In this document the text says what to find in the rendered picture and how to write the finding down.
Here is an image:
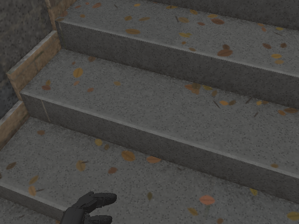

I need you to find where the robot left hand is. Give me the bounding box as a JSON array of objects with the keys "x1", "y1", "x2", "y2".
[{"x1": 60, "y1": 191, "x2": 117, "y2": 224}]

